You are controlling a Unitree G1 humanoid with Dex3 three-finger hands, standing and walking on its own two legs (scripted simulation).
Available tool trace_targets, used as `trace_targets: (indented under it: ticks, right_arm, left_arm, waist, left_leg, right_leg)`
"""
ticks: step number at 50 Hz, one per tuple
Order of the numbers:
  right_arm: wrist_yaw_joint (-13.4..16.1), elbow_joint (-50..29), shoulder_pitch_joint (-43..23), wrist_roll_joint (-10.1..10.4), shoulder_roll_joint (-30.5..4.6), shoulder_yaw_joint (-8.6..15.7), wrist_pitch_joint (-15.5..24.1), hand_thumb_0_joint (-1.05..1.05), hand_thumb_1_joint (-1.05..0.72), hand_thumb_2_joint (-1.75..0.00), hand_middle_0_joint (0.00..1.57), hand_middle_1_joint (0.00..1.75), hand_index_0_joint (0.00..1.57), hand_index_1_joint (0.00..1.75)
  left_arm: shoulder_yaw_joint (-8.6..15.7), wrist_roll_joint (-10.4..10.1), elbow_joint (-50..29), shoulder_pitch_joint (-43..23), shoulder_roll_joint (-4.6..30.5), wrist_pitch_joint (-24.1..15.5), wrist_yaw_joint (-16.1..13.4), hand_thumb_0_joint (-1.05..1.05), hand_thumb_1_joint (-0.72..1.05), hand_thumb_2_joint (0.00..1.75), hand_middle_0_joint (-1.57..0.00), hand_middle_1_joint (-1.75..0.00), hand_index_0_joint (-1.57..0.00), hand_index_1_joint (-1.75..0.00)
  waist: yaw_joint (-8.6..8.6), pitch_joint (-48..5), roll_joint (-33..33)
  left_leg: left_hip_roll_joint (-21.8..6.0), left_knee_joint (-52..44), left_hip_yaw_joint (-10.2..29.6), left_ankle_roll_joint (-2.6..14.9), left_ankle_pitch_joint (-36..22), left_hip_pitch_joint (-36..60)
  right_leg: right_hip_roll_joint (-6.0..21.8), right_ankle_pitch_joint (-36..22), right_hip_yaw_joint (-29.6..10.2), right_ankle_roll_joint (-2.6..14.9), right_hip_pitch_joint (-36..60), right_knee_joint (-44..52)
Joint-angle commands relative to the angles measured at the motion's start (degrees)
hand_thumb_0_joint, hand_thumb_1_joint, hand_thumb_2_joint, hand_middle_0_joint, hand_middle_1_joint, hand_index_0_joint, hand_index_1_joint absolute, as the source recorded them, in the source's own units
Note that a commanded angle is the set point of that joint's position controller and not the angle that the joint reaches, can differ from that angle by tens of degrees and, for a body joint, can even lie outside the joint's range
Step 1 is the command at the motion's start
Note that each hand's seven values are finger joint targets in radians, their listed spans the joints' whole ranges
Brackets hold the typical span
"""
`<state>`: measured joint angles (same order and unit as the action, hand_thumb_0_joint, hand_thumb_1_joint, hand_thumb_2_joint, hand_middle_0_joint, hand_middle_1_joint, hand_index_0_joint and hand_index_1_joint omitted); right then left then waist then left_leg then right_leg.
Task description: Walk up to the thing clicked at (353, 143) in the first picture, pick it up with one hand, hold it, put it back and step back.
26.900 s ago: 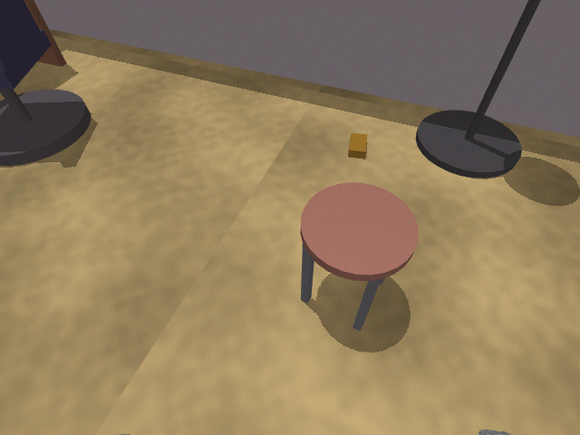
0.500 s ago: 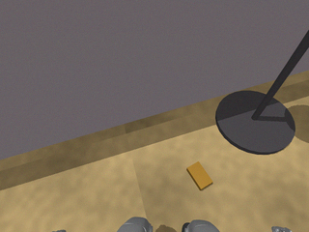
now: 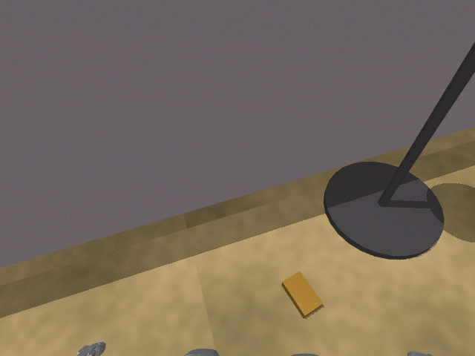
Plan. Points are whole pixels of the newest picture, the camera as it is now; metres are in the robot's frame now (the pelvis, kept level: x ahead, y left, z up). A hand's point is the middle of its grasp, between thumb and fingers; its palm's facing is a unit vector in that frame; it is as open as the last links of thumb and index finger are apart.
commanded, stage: walk up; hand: right
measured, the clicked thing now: (301, 294) +0.41 -0.20 -0.75
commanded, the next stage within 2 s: none
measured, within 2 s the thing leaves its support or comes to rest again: neither
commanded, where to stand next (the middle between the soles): +0.02 +0.01 m, yaw -2 degrees
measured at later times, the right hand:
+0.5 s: hand (376, 348) +0.14 -0.22 -0.15, palm faces +0.01 +0.94 -0.35, open 7.4 cm
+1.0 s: hand out of the picture +0.09 -0.23 -0.15, palm faces +0.06 +0.93 -0.35, open 7.4 cm
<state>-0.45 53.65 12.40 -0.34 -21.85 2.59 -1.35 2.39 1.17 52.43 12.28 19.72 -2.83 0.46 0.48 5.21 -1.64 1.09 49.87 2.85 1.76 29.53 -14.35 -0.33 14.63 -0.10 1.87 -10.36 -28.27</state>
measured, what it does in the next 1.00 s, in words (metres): steps on the spot: left foot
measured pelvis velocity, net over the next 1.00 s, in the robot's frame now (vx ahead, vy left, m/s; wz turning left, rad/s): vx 0.02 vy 0.04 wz -0.05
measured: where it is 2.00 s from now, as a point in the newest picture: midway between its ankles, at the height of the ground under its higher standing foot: outside the picture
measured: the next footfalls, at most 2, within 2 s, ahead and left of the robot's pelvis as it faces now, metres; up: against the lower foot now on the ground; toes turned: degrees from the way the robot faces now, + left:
left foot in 0.20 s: +0.10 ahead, +0.16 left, +0.00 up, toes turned +1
right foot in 1.70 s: -0.03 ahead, -0.13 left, +0.00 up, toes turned -4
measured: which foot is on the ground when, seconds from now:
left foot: up 0.00-0.18, down 0.20-1.00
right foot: down 0.00-1.00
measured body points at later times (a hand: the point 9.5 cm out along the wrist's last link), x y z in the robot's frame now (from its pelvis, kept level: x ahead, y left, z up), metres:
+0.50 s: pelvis +0.02 +0.03 +0.00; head +0.05 +0.03 +0.45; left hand +0.09 +0.32 -0.14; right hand +0.14 -0.27 -0.12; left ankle +0.06 +0.16 -0.74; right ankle +0.00 -0.10 -0.74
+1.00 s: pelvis +0.02 +0.04 +0.01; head +0.03 +0.04 +0.45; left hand +0.13 +0.34 -0.13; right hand +0.08 -0.27 -0.12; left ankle +0.06 +0.16 -0.74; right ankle +0.00 -0.10 -0.74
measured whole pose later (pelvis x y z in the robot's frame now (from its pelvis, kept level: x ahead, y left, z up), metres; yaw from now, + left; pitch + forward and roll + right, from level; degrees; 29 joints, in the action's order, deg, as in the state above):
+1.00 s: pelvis +0.02 +0.04 +0.01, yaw -3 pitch -3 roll +0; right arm -0.7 65.2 4.4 -0.5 -20.1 1.5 0.0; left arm 0.7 0.1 62.2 5.2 21.0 0.5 0.9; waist 1.0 4.2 0.7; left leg -2.1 22.0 -2.6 -0.7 8.6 -10.8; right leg 0.6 13.4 -3.0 -1.4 -5.9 -21.8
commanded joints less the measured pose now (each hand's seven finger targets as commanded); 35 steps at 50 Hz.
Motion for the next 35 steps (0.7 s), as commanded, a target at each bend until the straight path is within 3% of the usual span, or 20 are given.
trace_targets:
  ticks: [1, 2, 4, 6, 7, 8, 9, 10, 11, 12, 13, 15, 16, 17, 19, 20, 21, 23, 25, 35]
  right_arm:
    - [-0.2, -4.2, 1.9, 0.1, -10.4, 2.8, 1.5, 0.0, -0.9, -0.9, 0.2, 0.3, 0.2, 0.3]
    - [-0.3, -3.6, 1.4, 0.3, -9.9, 2.7, 1.4, 0.0, -0.9, -0.9, 0.2, 0.3, 0.2, 0.3]
    - [-0.1, -3.5, -0.1, 0.1, -9.3, 2.5, 1.9, 0.0, -0.9, -0.9, 0.2, 0.3, 0.2, 0.3]
    - [0.4, -2.6, 0.2, -0.1, -9.4, 2.4, 2.4, 0.0, -0.9, -0.9, 0.2, 0.3, 0.2, 0.3]
    - [0.7, -1.6, 0.9, -0.2, -9.2, 2.4, 2.5, 0.0, -0.9, -0.9, 0.2, 0.3, 0.2, 0.3]
    - [0.9, -0.5, 2.0, -0.1, -9.4, 2.4, 2.5, 0.0, -0.9, -0.9, 0.2, 0.3, 0.2, 0.3]
    - [1.1, -0.7, 1.1, -0.3, -10.4, 2.4, 2.8, 0.0, -0.9, -0.9, 0.2, 0.3, 0.2, 0.3]
    - [1.3, -1.0, -0.3, -0.7, -12.7, 2.7, 3.2, 0.0, -0.9, -0.9, 0.2, 0.3, 0.2, 0.3]
    - [1.3, -1.9, -2.9, -0.7, -14.8, 2.9, 3.5, 0.0, -0.9, -0.9, 0.2, 0.3, 0.2, 0.3]
    - [1.2, -2.4, -7.5, -0.2, -16.1, 2.6, 3.2, 0.0, -0.9, -0.9, 0.2, 0.3, 0.2, 0.3]
    - [1.1, -3.2, -11.1, -0.6, -16.8, 2.6, 3.0, 0.0, -0.9, -0.9, 0.2, 0.3, 0.2, 0.3]
    - [0.9, -2.9, -11.8, -0.4, -14.3, 2.0, 2.5, 0.0, -0.9, -0.9, 0.2, 0.3, 0.2, 0.3]
    - [0.9, -2.5, -11.8, -0.3, -13.7, 1.8, 2.5, 0.0, -0.9, -0.9, 0.2, 0.3, 0.2, 0.3]
    - [0.9, -1.8, -11.5, -0.2, -13.0, 1.7, 2.6, 0.0, -0.9, -0.9, 0.2, 0.3, 0.2, 0.3]
    - [0.8, -1.2, -9.9, 0.1, -11.9, 1.6, 2.7, 0.0, -0.9, -0.9, 0.2, 0.3, 0.2, 0.3]
    - [0.7, -0.2, -9.3, 0.5, -11.6, 1.5, 2.6, 0.0, -0.9, -0.9, 0.2, 0.3, 0.2, 0.3]
    - [0.8, 0.2, -10.2, 0.4, -11.4, 1.5, 2.7, 0.0, -0.9, -0.9, 0.2, 0.3, 0.2, 0.3]
    - [0.8, 0.8, -11.9, 0.4, -11.2, 1.5, 2.8, 0.0, -0.9, -0.9, 0.2, 0.3, 0.2, 0.3]
    - [0.9, 1.5, -11.5, 0.7, -11.1, 1.5, 2.8, 0.0, -0.9, -0.9, 0.2, 0.3, 0.2, 0.3]
    - [0.5, 4.9, -12.7, 0.5, -10.4, 0.8, 2.3, 0.0, -0.9, -0.9, 0.2, 0.3, 0.2, 0.3]
  left_arm:
    - [3.3, -0.2, -4.7, -1.1, 14.8, -1.6, -1.3, 0.0, 0.9, 0.9, -0.2, -0.3, -0.2, -0.3]
    - [3.1, -0.1, -4.4, -1.2, 14.7, -1.7, -1.3, 0.0, 0.9, 0.9, -0.2, -0.3, -0.2, -0.3]
    - [3.0, 0.0, -4.4, -1.5, 15.3, -1.0, -1.2, 0.0, 0.9, 0.9, -0.2, -0.3, -0.2, -0.3]
    - [2.7, -0.6, -4.7, -1.5, 15.2, 0.0, -1.1, 0.0, 0.9, 0.9, -0.2, -0.3, -0.2, -0.3]
    - [2.6, -1.1, -4.9, -2.2, 15.0, 0.5, -1.0, 0.0, 0.9, 0.9, -0.2, -0.3, -0.2, -0.3]
    - [2.2, -1.7, -5.2, -4.0, 13.9, 1.1, -1.0, 0.0, 0.9, 0.9, -0.2, -0.3, -0.2, -0.3]
    - [1.7, -2.3, -5.2, -4.2, 12.0, 1.6, -1.0, 0.0, 0.9, 0.9, -0.2, -0.3, -0.2, -0.3]
    - [1.2, -2.8, -5.3, -3.7, 10.7, 1.9, -0.9, 0.0, 0.9, 0.9, -0.2, -0.3, -0.2, -0.3]
    - [0.8, -2.8, -5.0, -2.6, 9.8, 2.3, -0.8, 0.0, 0.9, 0.9, -0.2, -0.3, -0.2, -0.3]
    - [1.4, -2.3, -3.1, -0.2, 10.8, 3.1, -0.9, 0.0, 0.9, 0.9, -0.2, -0.3, -0.2, -0.3]
    - [1.9, -1.7, -1.6, 2.3, 11.7, 3.4, -0.9, 0.0, 0.9, 0.9, -0.2, -0.3, -0.2, -0.3]
    - [1.9, -1.8, 0.1, 2.0, 12.2, 3.2, -0.5, 0.0, 0.9, 0.9, -0.2, -0.3, -0.2, -0.3]
    - [1.9, -1.8, 0.6, 2.3, 12.4, 2.8, -0.4, 0.0, 0.9, 0.9, -0.2, -0.3, -0.2, -0.3]
    - [1.8, -1.8, 1.1, 1.5, 12.3, 2.5, -0.4, 0.0, 0.9, 0.9, -0.2, -0.3, -0.2, -0.3]
    - [1.7, -1.2, 1.1, 0.3, 13.4, 1.9, -0.5, 0.0, 0.9, 0.9, -0.2, -0.3, -0.2, -0.3]
    - [1.6, -1.4, 1.2, -2.2, 14.2, 1.8, -0.4, 0.0, 0.9, 0.9, -0.2, -0.3, -0.2, -0.3]
    - [1.3, -1.5, 1.6, -3.1, 13.7, 1.8, -0.3, 0.0, 0.9, 0.9, -0.2, -0.3, -0.2, -0.3]
    - [0.8, -1.3, 2.8, -2.9, 13.4, 1.7, -0.3, 0.0, 0.9, 0.9, -0.2, -0.3, -0.2, -0.3]
    - [0.8, -1.2, 3.4, -3.8, 14.0, 1.5, -0.5, 0.0, 0.9, 0.9, -0.2, -0.3, -0.2, -0.3]
    - [0.5, -1.0, 5.3, -7.8, 13.2, 1.6, -0.5, 0.0, 0.9, 0.9, -0.2, -0.3, -0.2, -0.3]
  waist:
    - [0.66, -0.5, 9.7]
    - [0.48, -0.2, 10.4]
    - [-0.34, -2.4, 12.1]
    - [-0.39, -4.6, 12.9]
    - [0.2, -5.2, 12.5]
    - [1.42, -5.5, 11.1]
    - [1.6, -6.4, 7.8]
    - [1.13, -7.5, 2.3]
    - [-0.09, -6.5, -2.1]
    - [-1.83, -5.1, -4.1]
    - [-2.98, -3.4, -7.1]
    - [-2.79, -1.8, -8.2]
    - [-3.08, -3.1, -8.5]
    - [-2.34, -4.9, -7.7]
    - [-0.93, -9.1, -6.5]
    - [0.25, -9.0, -4.7]
    - [0.09, -8.8, -4.1]
    - [-0.4, -9.6, -2.1]
    - [0.11, -8.8, 1.2]
    - [0.41, -5.7, 4.1]
  left_leg:
    - [-3.6, -0.3, 2.1, 0.09, -2.7, -7.9]
    - [-3.4, -3.5, 1.1, -0.57, -4.3, -6.0]
    - [-3.3, -11.5, -2.3, -1.48, -7.8, -2.5]
    - [-2.0, -15.7, -4.1, -1.41, -12.0, 2.3]
    - [-1.3, -19.2, -4.9, -1.08, -17.1, 6.5]
    - [-1.3, -22.3, -4.6, -0.84, -22.0, 9.6]
    - [-3.1, -25.3, -2.0, -0.04, -26.3, 11.7]
    - [-9.0, -26.3, 5.0, 1.91, -31.3, 12.4]
    - [-15.4, -30.9, 13.0, 4.88, -27.1, 7.8]
    - [-19.9, -33.0, 15.4, 9.46, -20.1, -1.5]
    - [-20.1, -32.3, 16.1, 10.44, -17.3, -6.0]
    - [-15.9, -31.1, 10.5, 6.93, -16.6, -7.3]
    - [-14.3, -29.6, 7.9, 4.99, -19.1, -4.0]
    - [-12.4, -27.9, 5.9, 3.49, -20.6, -1.1]
    - [-10.4, -25.1, 4.4, 2.13, -25.3, 1.8]
    - [-9.0, -26.0, 3.1, 1.37, -21.5, 3.1]
    - [-9.1, -26.8, 2.6, 1.15, -21.5, 5.2]
    - [-9.6, -25.5, 2.7, 1.39, -27.2, 7.5]
    - [-8.7, -24.2, 1.0, 1.12, -29.8, 8.5]
    - [-7.9, -27.7, 0.2, -0.21, -25.6, 9.4]
  right_leg:
    - [13.1, -13.8, -11.7, 7.87, 1.7, 11.9]
    - [11.8, -14.6, -10.0, 7.25, -0.1, 11.8]
    - [11.3, -21.5, -7.8, 7.03, 0.9, 8.6]
    - [10.6, -27.8, -5.7, 6.52, -0.3, 3.3]
    - [10.0, -25.9, -5.3, 5.67, -3.2, 1.5]
    - [9.0, -21.5, -5.0, 4.18, -5.6, -0.1]
    - [7.3, -16.5, -4.7, 2.07, -6.7, -1.8]
    - [4.2, -9.3, -3.5, -0.1, -8.6, -4.3]
    - [0.8, -0.2, -2.9, -1.56, -7.7, -7.4]
    - [-0.3, 12.3, -2.0, -1.42, -2.0, -11.6]
    - [0.5, 14.5, -2.2, -1.3, 0.7, -13.1]
    - [1.1, 10.3, -2.3, -1.06, 1.9, -6.9]
    - [1.8, 3.7, -2.9, -0.87, 1.4, -2.3]
    - [3.0, -2.8, -4.5, -0.71, 1.5, 1.0]
    - [5.4, -9.9, -7.1, 0.24, 3.9, 3.5]
    - [5.6, -8.8, -7.6, 0.64, 1.9, 2.8]
    - [5.5, -9.3, -7.0, 0.38, 0.6, 2.8]
    - [5.3, -12.9, -5.8, 0.04, 1.1, 4.2]
    - [6.1, -15.2, -6.5, 0.36, -0.1, 5.2]
    - [6.8, -8.7, -7.3, 0.08, -2.0, 11.0]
